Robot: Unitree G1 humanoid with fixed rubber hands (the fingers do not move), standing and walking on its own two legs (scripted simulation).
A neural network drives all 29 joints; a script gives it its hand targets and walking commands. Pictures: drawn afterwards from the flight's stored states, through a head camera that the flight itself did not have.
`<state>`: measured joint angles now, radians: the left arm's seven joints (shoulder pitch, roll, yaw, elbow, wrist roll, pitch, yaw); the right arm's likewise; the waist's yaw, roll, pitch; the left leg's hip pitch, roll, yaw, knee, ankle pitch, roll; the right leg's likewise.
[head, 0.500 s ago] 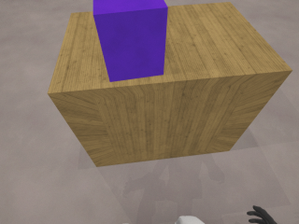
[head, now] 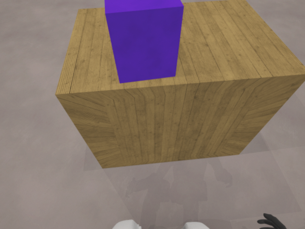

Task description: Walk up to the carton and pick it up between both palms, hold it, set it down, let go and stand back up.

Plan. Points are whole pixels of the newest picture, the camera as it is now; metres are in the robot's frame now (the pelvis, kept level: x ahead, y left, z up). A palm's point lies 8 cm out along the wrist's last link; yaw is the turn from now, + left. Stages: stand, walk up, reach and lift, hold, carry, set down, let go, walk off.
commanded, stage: walk up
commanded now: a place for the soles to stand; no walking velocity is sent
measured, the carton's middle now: (142, 33) +0.70 +0.04 +0.11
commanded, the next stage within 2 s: none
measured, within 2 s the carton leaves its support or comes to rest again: neither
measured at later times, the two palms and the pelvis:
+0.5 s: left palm (30, 208) +0.19 +0.37 -0.11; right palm out of the picture +0.11 -0.26 -0.09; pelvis +0.12 +0.06 +0.00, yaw +2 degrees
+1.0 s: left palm (43, 177) +0.28 +0.37 -0.12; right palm (240, 165) +0.29 -0.25 -0.10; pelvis +0.22 +0.05 -0.01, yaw +2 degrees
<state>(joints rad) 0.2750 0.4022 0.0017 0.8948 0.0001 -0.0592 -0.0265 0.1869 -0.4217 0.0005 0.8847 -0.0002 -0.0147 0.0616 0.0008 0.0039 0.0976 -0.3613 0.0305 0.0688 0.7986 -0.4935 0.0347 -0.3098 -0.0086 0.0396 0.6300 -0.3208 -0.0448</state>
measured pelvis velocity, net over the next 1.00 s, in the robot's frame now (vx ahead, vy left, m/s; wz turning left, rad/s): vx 0.22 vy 0.05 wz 0.03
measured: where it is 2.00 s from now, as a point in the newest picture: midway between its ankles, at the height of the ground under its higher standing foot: (149, 213)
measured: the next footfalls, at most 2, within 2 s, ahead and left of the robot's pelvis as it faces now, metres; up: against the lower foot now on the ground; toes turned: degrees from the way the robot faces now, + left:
left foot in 0.08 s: +0.09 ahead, +0.13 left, +0.00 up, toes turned +6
right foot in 0.58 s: +0.28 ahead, -0.08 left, +0.00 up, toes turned +2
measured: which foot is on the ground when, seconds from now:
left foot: up 0.00-0.06, down 0.08-0.62, up 0.64-0.94, down 0.96-1.00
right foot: down 0.00-0.08, up 0.10-0.56, down 0.58-1.00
